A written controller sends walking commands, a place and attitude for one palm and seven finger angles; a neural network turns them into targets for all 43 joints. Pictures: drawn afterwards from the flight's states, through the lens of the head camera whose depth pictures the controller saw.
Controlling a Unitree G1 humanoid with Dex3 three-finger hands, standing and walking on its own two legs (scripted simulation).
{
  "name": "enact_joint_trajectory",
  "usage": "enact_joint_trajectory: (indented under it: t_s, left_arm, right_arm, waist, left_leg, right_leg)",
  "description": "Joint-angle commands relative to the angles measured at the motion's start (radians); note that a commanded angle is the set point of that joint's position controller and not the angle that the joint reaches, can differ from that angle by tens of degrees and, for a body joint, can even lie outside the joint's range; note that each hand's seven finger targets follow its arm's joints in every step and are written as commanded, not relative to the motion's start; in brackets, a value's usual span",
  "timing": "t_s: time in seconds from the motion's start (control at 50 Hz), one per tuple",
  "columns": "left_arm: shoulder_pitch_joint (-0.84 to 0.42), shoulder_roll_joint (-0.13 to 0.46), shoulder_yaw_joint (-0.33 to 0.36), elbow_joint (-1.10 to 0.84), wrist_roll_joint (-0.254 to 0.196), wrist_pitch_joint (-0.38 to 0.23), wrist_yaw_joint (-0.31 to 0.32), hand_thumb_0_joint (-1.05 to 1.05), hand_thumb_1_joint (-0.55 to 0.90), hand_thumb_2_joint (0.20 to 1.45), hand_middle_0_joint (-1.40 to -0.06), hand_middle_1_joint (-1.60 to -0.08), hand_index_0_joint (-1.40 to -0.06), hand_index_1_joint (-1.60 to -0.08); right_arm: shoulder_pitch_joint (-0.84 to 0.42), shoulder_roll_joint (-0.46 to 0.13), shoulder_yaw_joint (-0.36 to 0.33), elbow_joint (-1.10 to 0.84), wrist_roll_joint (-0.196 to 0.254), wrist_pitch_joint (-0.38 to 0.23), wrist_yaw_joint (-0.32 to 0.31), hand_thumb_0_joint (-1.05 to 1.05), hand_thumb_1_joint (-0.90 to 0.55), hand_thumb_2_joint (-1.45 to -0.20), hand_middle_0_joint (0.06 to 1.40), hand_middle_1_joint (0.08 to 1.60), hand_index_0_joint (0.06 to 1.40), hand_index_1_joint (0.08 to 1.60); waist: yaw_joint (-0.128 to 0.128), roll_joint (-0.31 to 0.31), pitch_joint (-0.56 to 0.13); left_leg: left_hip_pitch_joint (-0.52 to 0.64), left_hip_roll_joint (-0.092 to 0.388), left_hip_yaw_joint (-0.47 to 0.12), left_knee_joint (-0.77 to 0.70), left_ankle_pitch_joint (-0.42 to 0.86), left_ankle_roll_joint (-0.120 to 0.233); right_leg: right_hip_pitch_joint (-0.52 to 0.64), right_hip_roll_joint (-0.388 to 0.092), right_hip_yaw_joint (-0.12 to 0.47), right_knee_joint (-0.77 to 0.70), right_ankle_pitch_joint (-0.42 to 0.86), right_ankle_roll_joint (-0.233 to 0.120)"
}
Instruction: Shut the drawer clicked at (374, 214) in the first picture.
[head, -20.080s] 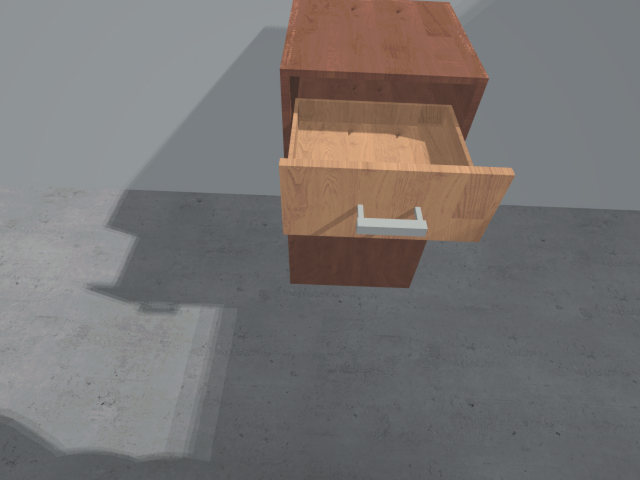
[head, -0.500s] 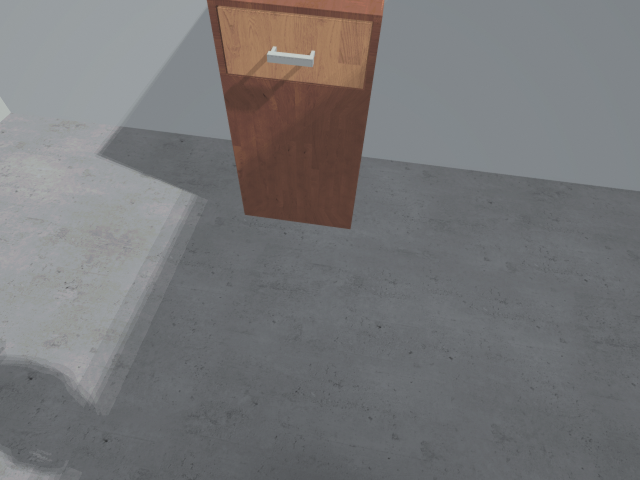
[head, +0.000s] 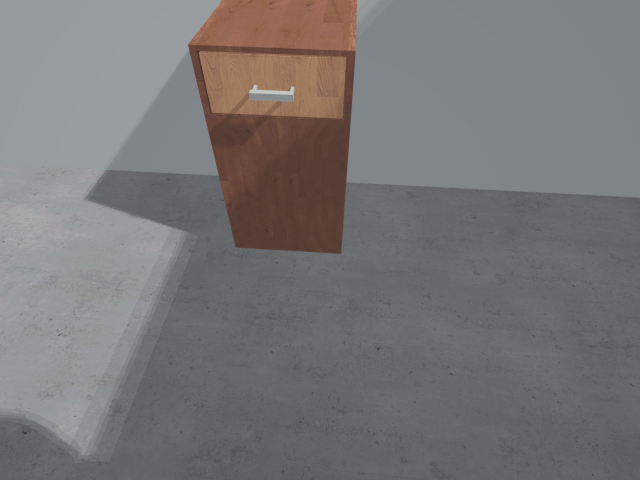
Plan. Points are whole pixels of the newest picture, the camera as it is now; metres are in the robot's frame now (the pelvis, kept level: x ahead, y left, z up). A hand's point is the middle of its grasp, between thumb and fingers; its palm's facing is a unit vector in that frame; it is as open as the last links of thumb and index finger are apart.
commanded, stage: let the arm hang, fingers relaxed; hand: left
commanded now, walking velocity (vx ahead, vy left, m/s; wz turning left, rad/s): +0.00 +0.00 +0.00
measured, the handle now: (272, 92) +1.09 +0.19 -0.05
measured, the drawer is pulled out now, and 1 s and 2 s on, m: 0.00 0.00 0.00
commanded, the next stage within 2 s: look to check the result in 0.18 s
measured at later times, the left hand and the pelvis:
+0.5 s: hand out of the picture +0.01 +0.17 -0.18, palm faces +0.02 -0.98 -0.19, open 7.4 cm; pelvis +0.01 +0.00 +0.00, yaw -1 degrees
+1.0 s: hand out of the picture +0.08 +0.22 -0.16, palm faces -0.02 -0.96 -0.29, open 7.4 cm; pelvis +0.02 -0.01 +0.00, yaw -1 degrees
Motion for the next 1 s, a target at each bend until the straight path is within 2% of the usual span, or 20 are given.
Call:
enact_joint_trajectory:
  t_s: [0.0,0.14,0.26,0.3,0.36,0.44,0.58,0.7,0.8,0.9,0.94,0.98]
  left_arm:
    - [0.081,0.095,0.018,-0.023,0.001,-0.010,0.009,0.000,0.900,0.900,-0.200,-0.300,-0.200,-0.300]
    - [0.075,0.091,0.017,-0.026,0.001,-0.011,0.009,0.000,0.900,0.900,-0.200,-0.300,-0.200,-0.300]
    - [0.072,0.100,0.020,-0.023,0.002,-0.016,0.009,0.000,0.900,0.900,-0.200,-0.300,-0.200,-0.300]
    - [0.072,0.108,0.022,-0.022,0.003,-0.018,0.009,0.000,0.900,0.900,-0.200,-0.300,-0.200,-0.300]
    - [0.063,0.113,0.021,-0.020,0.002,-0.017,0.008,0.000,0.900,0.900,-0.200,-0.300,-0.200,-0.300]
    - [0.052,0.127,0.024,-0.019,0.003,-0.019,0.006,0.000,0.900,0.900,-0.200,-0.300,-0.200,-0.300]
    - [0.017,0.164,0.029,-0.027,0.002,-0.024,0.003,0.000,0.900,0.900,-0.200,-0.300,-0.200,-0.300]
    - [-0.020,0.208,0.035,-0.039,0.003,-0.028,0.000,0.000,0.900,0.900,-0.200,-0.300,-0.200,-0.300]
    - [-0.056,0.243,0.038,-0.050,0.003,-0.029,-0.004,0.000,0.900,0.900,-0.200,-0.300,-0.200,-0.300]
    - [-0.093,0.276,0.042,-0.061,0.002,-0.033,-0.007,0.000,0.900,0.900,-0.200,-0.300,-0.200,-0.300]
    - [-0.112,0.288,0.043,-0.063,0.002,-0.033,-0.008,0.000,0.900,0.900,-0.200,-0.300,-0.200,-0.300]
    - [-0.122,0.298,0.044,-0.064,0.002,-0.033,-0.010,0.000,0.900,0.900,-0.200,-0.300,-0.200,-0.300]
  right_arm:
    - [0.068,-0.102,-0.024,-0.016,0.002,-0.015,-0.008,0.000,-0.900,-0.900,0.200,0.300,0.200,0.300]
    - [0.061,-0.098,-0.026,-0.011,0.001,-0.016,-0.007,0.000,-0.900,-0.900,0.200,0.300,0.200,0.300]
    - [0.047,-0.115,-0.029,-0.011,0.003,-0.021,-0.010,0.000,-0.900,-0.900,0.200,0.300,0.200,0.300]
    - [0.042,-0.128,-0.033,-0.013,0.005,-0.021,-0.011,0.000,-0.900,-0.900,0.200,0.300,0.200,0.300]
    - [0.028,-0.133,-0.032,-0.012,0.003,-0.020,-0.010,0.000,-0.900,-0.900,0.200,0.300,0.200,0.300]
    - [0.015,-0.151,-0.036,-0.015,0.003,-0.021,-0.010,0.000,-0.900,-0.900,0.200,0.300,0.200,0.300]
    - [-0.016,-0.187,-0.041,-0.022,0.002,-0.022,-0.009,0.000,-0.900,-0.900,0.200,0.300,0.200,0.300]
    - [-0.053,-0.230,-0.047,-0.033,0.003,-0.023,-0.005,0.000,-0.900,-0.900,0.200,0.300,0.200,0.300]
    - [-0.087,-0.262,-0.049,-0.039,0.002,-0.022,-0.001,0.000,-0.900,-0.900,0.200,0.300,0.200,0.300]
    - [-0.120,-0.300,-0.052,-0.048,0.002,-0.025,0.002,0.000,-0.900,-0.900,0.200,0.300,0.200,0.300]
    - [-0.131,-0.307,-0.052,-0.048,0.001,-0.024,0.004,0.000,-0.900,-0.900,0.200,0.300,0.200,0.300]
    - [-0.145,-0.322,-0.052,-0.050,0.000,-0.026,0.004,0.000,-0.900,-0.900,0.200,0.300,0.200,0.300]
  waist:
    - [0.011,0.005,0.065]
    - [0.005,0.003,0.070]
    - [0.003,0.014,0.045]
    - [0.003,0.000,0.041]
    - [0.002,0.009,0.059]
    - [0.001,0.011,0.045]
    - [-0.001,-0.008,0.042]
    - [0.001,-0.004,0.022]
    - [0.002,-0.003,0.025]
    - [0.002,0.006,-0.010]
    - [0.001,-0.008,0.001]
    - [0.002,0.004,-0.005]
  left_leg:
    - [-0.072,0.119,-0.097,-0.101,0.056,0.006]
    - [-0.048,0.120,-0.095,-0.102,0.067,0.008]
    - [-0.014,0.124,-0.091,-0.095,0.115,0.010]
    - [-0.004,0.125,-0.090,-0.091,0.120,0.010]
    - [-0.011,0.124,-0.089,-0.100,0.092,0.009]
    - [0.001,0.126,-0.091,-0.100,0.093,0.009]
    - [0.012,0.129,-0.091,-0.105,0.104,0.008]
    - [0.029,0.131,-0.093,-0.104,0.130,0.008]
    - [0.028,0.132,-0.096,-0.114,0.112,0.007]
    - [0.047,0.138,-0.098,-0.117,0.141,0.005]
    - [0.040,0.140,-0.099,-0.127,0.128,0.003]
    - [0.047,0.141,-0.099,-0.128,0.141,0.002]
  right_leg:
    - [0.016,-0.092,0.094,-0.074,0.040,-0.018]
    - [0.001,-0.093,0.097,-0.073,0.046,-0.015]
    - [0.015,-0.096,0.100,-0.070,0.087,-0.018]
    - [0.015,-0.093,0.104,-0.070,0.093,-0.021]
    - [0.008,-0.096,0.104,-0.081,0.069,-0.020]
    - [0.017,-0.097,0.108,-0.086,0.072,-0.022]
    - [0.028,-0.102,0.112,-0.096,0.093,-0.026]
    - [0.044,-0.107,0.117,-0.100,0.131,-0.029]
    - [0.045,-0.110,0.123,-0.115,0.111,-0.031]
    - [0.068,-0.112,0.126,-0.112,0.153,-0.032]
    - [0.070,-0.115,0.124,-0.120,0.141,-0.030]
    - [0.075,-0.117,0.125,-0.120,0.155,-0.031]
